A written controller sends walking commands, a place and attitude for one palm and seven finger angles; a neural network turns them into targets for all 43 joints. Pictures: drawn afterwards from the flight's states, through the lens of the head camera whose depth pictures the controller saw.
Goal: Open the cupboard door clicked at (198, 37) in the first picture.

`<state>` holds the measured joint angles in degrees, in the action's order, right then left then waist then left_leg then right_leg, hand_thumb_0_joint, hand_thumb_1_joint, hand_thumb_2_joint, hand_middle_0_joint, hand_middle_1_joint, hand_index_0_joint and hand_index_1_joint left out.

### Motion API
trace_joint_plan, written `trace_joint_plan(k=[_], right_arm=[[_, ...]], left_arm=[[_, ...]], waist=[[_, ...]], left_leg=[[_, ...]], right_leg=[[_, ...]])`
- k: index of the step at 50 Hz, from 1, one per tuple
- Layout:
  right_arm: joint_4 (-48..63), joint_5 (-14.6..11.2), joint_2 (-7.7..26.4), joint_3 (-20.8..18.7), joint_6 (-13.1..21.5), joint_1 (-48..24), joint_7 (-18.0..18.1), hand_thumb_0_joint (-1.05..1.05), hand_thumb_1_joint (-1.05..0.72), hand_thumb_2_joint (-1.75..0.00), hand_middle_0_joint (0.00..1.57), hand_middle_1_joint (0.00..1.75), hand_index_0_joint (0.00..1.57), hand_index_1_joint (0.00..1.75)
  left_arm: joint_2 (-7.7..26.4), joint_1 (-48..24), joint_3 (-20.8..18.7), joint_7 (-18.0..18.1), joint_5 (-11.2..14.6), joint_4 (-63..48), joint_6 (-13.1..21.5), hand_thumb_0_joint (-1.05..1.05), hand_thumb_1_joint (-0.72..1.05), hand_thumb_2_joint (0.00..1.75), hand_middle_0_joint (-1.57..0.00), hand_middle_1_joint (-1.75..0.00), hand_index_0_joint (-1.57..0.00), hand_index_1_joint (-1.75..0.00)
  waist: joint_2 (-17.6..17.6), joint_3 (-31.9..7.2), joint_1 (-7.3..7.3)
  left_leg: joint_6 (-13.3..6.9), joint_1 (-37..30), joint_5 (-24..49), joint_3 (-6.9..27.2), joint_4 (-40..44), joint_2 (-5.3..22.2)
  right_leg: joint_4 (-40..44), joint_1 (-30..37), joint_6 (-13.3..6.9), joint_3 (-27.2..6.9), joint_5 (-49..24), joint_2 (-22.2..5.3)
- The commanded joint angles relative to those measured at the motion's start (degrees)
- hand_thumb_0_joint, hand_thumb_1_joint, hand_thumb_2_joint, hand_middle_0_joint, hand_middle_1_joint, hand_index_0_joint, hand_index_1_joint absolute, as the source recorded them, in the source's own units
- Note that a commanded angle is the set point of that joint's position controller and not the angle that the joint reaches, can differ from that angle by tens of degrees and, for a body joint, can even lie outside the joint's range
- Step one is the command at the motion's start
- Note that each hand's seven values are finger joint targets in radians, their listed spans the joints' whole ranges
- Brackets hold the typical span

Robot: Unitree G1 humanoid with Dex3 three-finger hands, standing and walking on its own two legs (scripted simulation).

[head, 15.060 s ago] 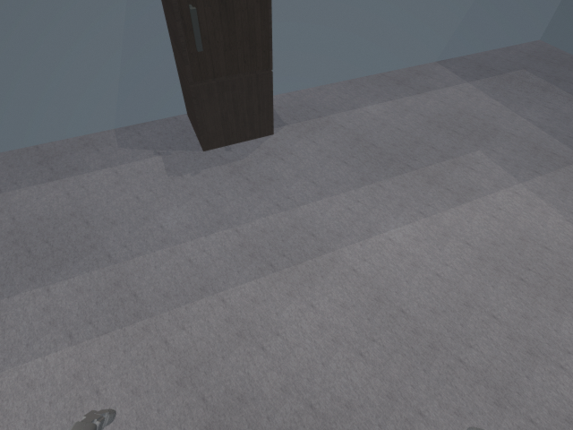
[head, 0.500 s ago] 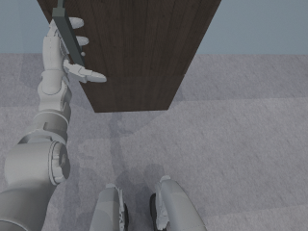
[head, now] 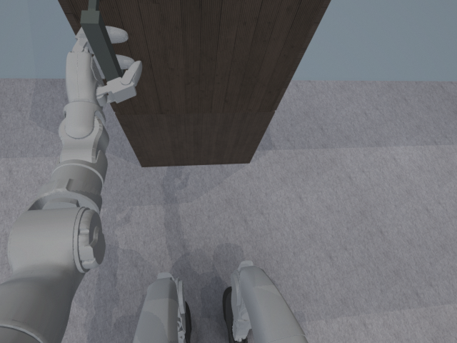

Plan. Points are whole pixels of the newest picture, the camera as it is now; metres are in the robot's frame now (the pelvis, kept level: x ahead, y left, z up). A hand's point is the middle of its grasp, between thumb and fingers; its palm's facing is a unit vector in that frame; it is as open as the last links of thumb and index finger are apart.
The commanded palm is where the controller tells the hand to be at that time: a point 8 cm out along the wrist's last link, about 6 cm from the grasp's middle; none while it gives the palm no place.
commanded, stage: close the thumb around the handle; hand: left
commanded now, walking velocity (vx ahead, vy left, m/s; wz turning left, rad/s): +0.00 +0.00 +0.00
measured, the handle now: (109, 51) +0.59 +0.14 +0.04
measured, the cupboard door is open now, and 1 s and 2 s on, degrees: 1 32 40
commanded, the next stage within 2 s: pull the door open along its arc in 0.18 s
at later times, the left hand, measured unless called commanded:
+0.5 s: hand (125, 82) +0.53 +0.12 +0.04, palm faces -0.02 -1.00 -0.02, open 5.7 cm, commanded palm +0.49 +0.16 +0.03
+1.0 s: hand (178, 176) +0.37 +0.04 +0.04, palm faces +0.26 -0.96 +0.06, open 6.1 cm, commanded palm +0.30 +0.12 +0.03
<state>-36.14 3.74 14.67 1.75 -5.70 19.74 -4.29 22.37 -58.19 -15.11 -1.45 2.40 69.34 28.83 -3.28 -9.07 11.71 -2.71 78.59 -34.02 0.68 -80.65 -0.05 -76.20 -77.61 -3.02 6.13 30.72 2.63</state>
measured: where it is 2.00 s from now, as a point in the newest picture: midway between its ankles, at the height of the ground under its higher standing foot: (209, 339)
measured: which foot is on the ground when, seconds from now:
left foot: down 0.00-1.00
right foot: down 0.00-1.00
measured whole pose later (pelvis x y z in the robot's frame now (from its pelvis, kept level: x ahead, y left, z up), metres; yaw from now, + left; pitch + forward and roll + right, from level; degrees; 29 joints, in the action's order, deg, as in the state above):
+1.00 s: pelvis +0.02 -0.02 +0.03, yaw +1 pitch +25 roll +0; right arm -29.0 4.0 11.2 -0.4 -4.3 10.6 -5.9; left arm -7.0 -10.4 3.6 25.5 -4.7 29.6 29.9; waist 0.1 -12.1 2.8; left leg -1.5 63.7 -33.9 -2.2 -72.9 -0.4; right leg -72.4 -65.4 -3.9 2.7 31.8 2.7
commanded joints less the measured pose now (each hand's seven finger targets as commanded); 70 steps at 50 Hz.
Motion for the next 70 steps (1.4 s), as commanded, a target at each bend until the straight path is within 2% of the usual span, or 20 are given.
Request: trace_joint_plan(k=[1, 4, 14, 15, 17, 19, 23, 28, 33, 36, 37, 38, 39, 42, 48, 52, 58, 64, 67, 70], right_arm=[[1.33, -0.25, 10.58, -3.77, 0.09, 11.69, 0.56, 0.0, -0.9, -0.9, 0.2, 0.3, 0.2, 0.3], [1.38, -0.16, 10.46, -3.8, 0.12, 11.84, 0.52, 0.0, -0.9, -0.9, 0.2, 0.3, 0.2, 0.3], [1.51, -0.36, 10.43, -3.77, -0.07, 11.53, 0.67, 0.0, -0.9, -0.9, 0.2, 0.3, 0.2, 0.3], [1.56, -0.41, 10.81, -3.61, -0.2, 11.76, 0.85, 0.0, -0.9, -0.9, 0.2, 0.3, 0.2, 0.3], [2.4, -0.51, 10.7, -3.31, -0.36, 11.72, 1.09, 0.0, -0.9, -0.9, 0.2, 0.3, 0.2, 0.3], [3.34, -0.76, 9.95, -3.27, -0.39, 10.88, 0.9, 0.0, -0.9, -0.9, 0.2, 0.3, 0.2, 0.3], [4.63, -1.39, 9.75, -3.55, -0.67, 9.93, 0.76, 0.0, -0.9, -0.9, 0.2, 0.3, 0.2, 0.3], [6.84, -2.2, 9.13, -4.08, -0.92, 8.11, 0.36, 0.0, -0.9, -0.9, 0.2, 0.3, 0.2, 0.3], [8.95, -3.2, 8.29, -5.0, -0.43, 5.62, -0.25, 0.0, -0.9, -0.9, 0.2, 0.3, 0.2, 0.3], [10.16, -3.6, 7.52, -5.28, 0.09, 3.53, -0.58, 0.0, -0.9, -0.9, 0.2, 0.3, 0.2, 0.3], [11.22, -3.09, 6.49, -5.1, 0.7, 1.82, -0.26, 0.0, -0.9, -0.9, 0.2, 0.3, 0.2, 0.3], [11.31, -2.73, 5.72, -4.82, 1.21, 0.95, -0.74, 0.0, -0.9, -0.9, 0.2, 0.3, 0.2, 0.3], [11.3, -2.8, 5.68, -4.8, 1.31, 0.45, -1.14, 0.0, -0.9, -0.9, 0.2, 0.3, 0.2, 0.3], [11.95, -1.44, 5.17, -5.07, 1.79, -0.71, -1.29, 0.0, -0.9, -0.9, 0.2, 0.3, 0.2, 0.3], [12.33, 0.35, 2.1, -4.41, 3.04, -5.72, -1.38, 0.0, -0.9, -0.9, 0.2, 0.3, 0.2, 0.3], [12.49, 0.99, 0.53, -3.74, 4.74, -9.05, 0.02, 0.0, -0.9, -0.9, 0.2, 0.3, 0.2, 0.3], [11.86, 0.48, -0.49, -3.19, 7.34, -11.96, 1.29, 0.0, -0.9, -0.9, 0.2, 0.3, 0.2, 0.3], [9.53, 0.89, -0.94, -2.8, 10.48, -12.74, 1.5, 0.0, -0.9, -0.9, 0.2, 0.3, 0.2, 0.3], [7.94, 1.16, -0.35, -3.05, 11.41, -12.26, 2.1, 0.0, -0.9, -0.9, 0.2, 0.3, 0.2, 0.3], [7.82, 1.25, -0.51, -3.38, 11.95, -12.0, 2.32, 0.0, -0.9, -0.9, 0.2, 0.3, 0.2, 0.3]], left_arm=[[3.99, -27.13, 2.43, -1.69, -1.04, -12.17, 4.38, 0.0, 0.9, 0.9, -0.4, -1.35, -0.4, -1.35], [4.58, -26.96, 1.92, -1.71, -1.2, -13.01, 4.74, 0.0, 0.9, 0.9, -0.4, -1.35, -0.4, -1.35], [5.36, -25.32, 1.16, -2.3, -0.74, -12.94, 4.76, 0.0, 0.9, 0.9, -0.4, -1.35, -0.4, -1.35], [10.53, -23.64, -3.01, -2.24, -0.79, -11.83, 4.61, 0.0, 0.9, 0.9, -0.4, -1.35, -0.4, -1.35], [12.45, -21.97, -4.22, -2.66, -0.92, -12.19, 4.63, 0.0, 0.9, 0.9, -0.4, -1.35, -0.4, -1.35], [9.41, -18.61, -3.07, -3.61, -0.02, -13.31, 4.61, 0.0, 0.9, 0.9, -0.4, -1.35, -0.4, -1.35], [8.34, -11.9, -3.15, -4.63, 1.19, -15.7, 4.69, 0.0, 0.9, 0.9, -0.4, -1.35, -0.4, -1.35], [4.75, -0.77, -1.86, -4.64, 2.87, -22.14, 4.52, 0.0, 0.9, 0.9, -0.4, -1.35, -0.4, -1.35], [-2.15, 16.0, 2.19, -3.69, 4.49, -31.9, 4.45, 0.0, 0.9, 0.9, -0.4, -1.35, -0.4, -1.35], [-7.44, 24.07, 7.18, -3.12, 5.01, -37.8, 4.21, 0.0, 0.9, 0.9, -0.4, -1.35, -0.4, -1.35], [-8.46, 26.71, -1.24, 5.32, 9.23, -40.93, 4.12, 0.0, 0.9, 0.9, -0.4, -1.35, -0.4, -1.35], [-14.95, 31.44, 5.19, 9.35, 7.54, -41.12, 3.67, 0.0, 0.9, 0.9, -0.4, -1.35, -0.4, -1.35], [-16.83, 34.49, 6.33, 11.97, 6.98, -41.01, 3.13, 0.0, 0.9, 0.9, -0.4, -1.35, -0.4, -1.35], [-15.98, 37.97, 6.31, 20.09, 2.78, -48.25, 4.61, 0.0, 0.9, 0.9, -0.4, -1.35, -0.4, -1.35], [-22.28, 48.63, 11.74, 32.96, -8.28, -49.78, 5.28, 0.0, 0.9, 0.9, -0.4, -1.35, -0.4, -1.35], [-25.23, 50.56, 15.12, 35.95, -11.63, -52.13, 4.32, 0.0, 0.9, 0.9, -0.4, -1.35, -0.4, -1.35], [-31.06, 56.02, 21.32, 35.01, -8.94, -54.5, 1.74, 0.0, 0.9, 0.9, -0.4, -1.35, -0.4, -1.35], [-36.23, 49.92, 27.67, 35.46, -10.12, -54.07, 0.51, 0.0, 0.9, 0.9, -0.4, -1.35, -0.4, -1.35], [-32.43, 39.91, 25.7, 36.45, -10.96, -53.8, 1.4, 0.0, 0.9, 0.9, -0.4, -1.35, -0.4, -1.35], [-31.53, 42.86, 24.3, 36.08, -10.5, -52.05, 1.83, 0.0, 0.69, 0.81, -0.38, -1.33, -0.38, -1.33]], waist=[[-6.74, -32.87, 4.44], [-8.78, -33.81, 3.7], [-7.78, -33.26, 3.56], [-6.64, -32.98, 2.4], [-5.99, -34.3, 1.71], [-5.42, -34.61, 0.97], [-5.73, -35.71, -0.98], [-2.32, -34.71, -3.11], [1.3, -33.64, -5.94], [3.65, -29.81, -6.42], [2.72, -28.82, -10.53], [2.15, -27.32, -9.41], [4.21, -24.58, -9.2], [4.72, -26.29, -10.65], [5.44, -23.43, -12.78], [7.62, -23.11, -12.45], [10.13, -23.01, -11.81], [9.05, -19.55, -8.55], [9.31, -18.93, -6.42], [10.43, -21.86, -7.82]], left_leg=[[1.04, -27.78, 24.4, 6.37, 7.85, 0.77], [1.19, -28.69, 25.52, 6.13, 7.86, 0.68], [1.12, -28.4, 26.31, 5.79, 7.86, 0.74], [0.91, -25.95, 25.65, 4.95, 7.56, 0.61], [0.61, -24.64, 26.1, 4.48, 7.61, 0.42], [0.62, -24.18, 26.64, 3.88, 7.93, 0.2], [1.0, -25.89, 28.29, 3.55, 9.0, 0.3], [0.96, -25.38, 28.01, 2.3, 10.91, 0.07], [1.16, -26.1, 28.75, 1.14, 13.28, -0.09], [0.94, -23.92, 25.29, 0.07, 14.26, -0.57], [1.65, -24.47, 26.5, -0.42, 15.67, -0.43], [2.13, -25.36, 26.37, -0.47, 15.8, -0.41], [2.26, -25.04, 25.42, -0.22, 16.01, -0.26], [2.43, -24.32, 25.25, -0.29, 15.39, -0.71], [2.68, -22.6, 22.65, -0.3, 14.9, -1.46], [2.53, -21.68, 18.82, -0.39, 14.42, -2.05], [2.71, -20.39, 14.62, -0.42, 14.23, -2.66], [3.13, -17.67, 11.74, 0.57, 11.65, -2.73], [3.0, -14.94, 10.41, 0.94, 9.42, -2.55], [3.32, -11.8, 9.29, 0.83, 8.46, -2.85]], right_leg=[[8.64, 13.66, 1.23, -4.31, -17.47, 0.61], [8.35, 13.91, 1.07, -4.34, -18.2, 0.56], [8.6, 15.01, 1.16, -4.49, -19.58, 0.6], [8.63, 17.29, 1.14, -4.95, -19.94, 0.71], [8.17, 19.74, 1.1, -5.43, -21.7, 0.79], [8.48, 22.0, 1.24, -5.54, -23.38, 0.6], [8.54, 23.56, 1.19, -5.53, -25.16, 0.55], [9.81, 27.95, 1.38, -5.87, -27.19, 0.44], [10.9, 32.23, 1.38, -5.77, -29.82, 0.22], [12.11, 34.42, 1.61, -6.21, -29.26, -0.12], [12.14, 34.86, 1.34, -5.27, -28.97, 0.04], [12.09, 33.16, 1.58, -4.8, -27.84, -0.04], [12.53, 31.79, 1.52, -4.25, -26.26, -0.19], [11.32, 33.83, 1.27, -5.03, -27.69, -0.57], [10.88, 33.83, 0.84, -5.87, -25.85, -1.41], [12.73, 35.26, 1.02, -7.23, -23.17, -1.82], [16.46, 39.59, 2.52, -10.17, -24.48, -3.53], [18.39, 36.78, 3.37, -13.61, -23.6, -5.63], [18.38, 35.03, 3.56, -15.26, -21.25, -6.39], [19.02, 39.08, 4.21, -18.31, -21.75, -7.9]])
